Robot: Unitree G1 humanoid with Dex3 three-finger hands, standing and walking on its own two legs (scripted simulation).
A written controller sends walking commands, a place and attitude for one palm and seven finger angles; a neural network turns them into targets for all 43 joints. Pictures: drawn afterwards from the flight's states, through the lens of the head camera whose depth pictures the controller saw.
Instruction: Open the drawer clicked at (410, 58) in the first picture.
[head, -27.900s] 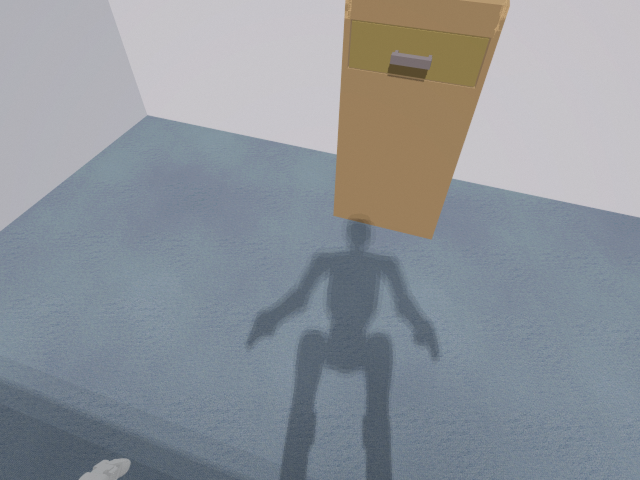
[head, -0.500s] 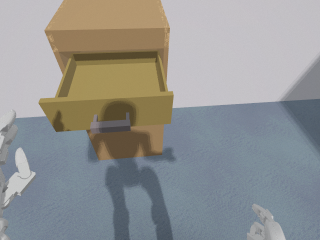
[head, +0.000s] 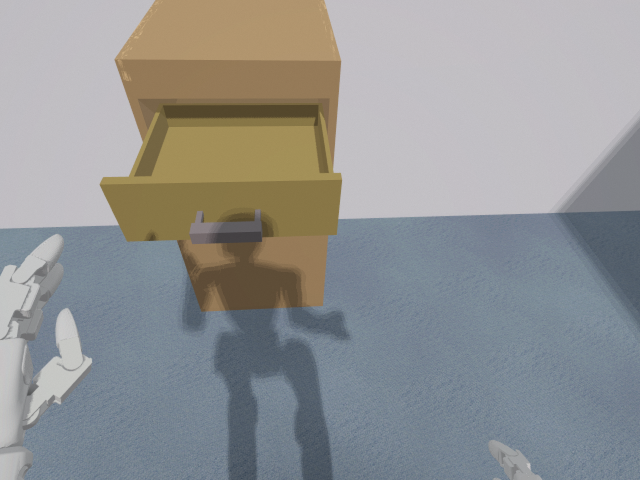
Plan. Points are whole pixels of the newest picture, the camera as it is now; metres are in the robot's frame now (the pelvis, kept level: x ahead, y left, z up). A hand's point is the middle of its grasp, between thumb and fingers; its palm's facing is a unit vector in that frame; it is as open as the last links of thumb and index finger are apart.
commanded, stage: let the arm hang, fingers relaxed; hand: left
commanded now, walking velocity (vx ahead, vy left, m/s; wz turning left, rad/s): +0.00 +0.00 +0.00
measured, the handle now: (228, 223) +0.53 +0.19 -0.01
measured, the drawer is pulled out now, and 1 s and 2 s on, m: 0.29 0.29 0.29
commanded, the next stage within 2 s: look to check the result in 1.20 s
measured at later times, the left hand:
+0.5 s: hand out of the picture +0.02 +0.18 -0.18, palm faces +0.11 -0.97 -0.20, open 6.9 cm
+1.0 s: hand out of the picture +0.00 +0.18 -0.18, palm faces +0.09 -0.98 -0.19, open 7.3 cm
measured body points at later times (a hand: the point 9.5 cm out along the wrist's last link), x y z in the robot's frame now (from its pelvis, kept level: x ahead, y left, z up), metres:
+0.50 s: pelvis -0.02 -0.01 -0.01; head +0.01 +0.01 +0.43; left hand +0.01 +0.24 -0.16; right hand +0.02 -0.24 -0.16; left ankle +0.00 +0.14 -0.74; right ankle +0.04 -0.10 -0.74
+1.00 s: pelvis +0.00 +0.01 +0.00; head +0.01 +0.01 +0.45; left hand +0.00 +0.23 -0.16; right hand +0.00 -0.19 -0.17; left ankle +0.00 +0.14 -0.74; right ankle +0.04 -0.10 -0.74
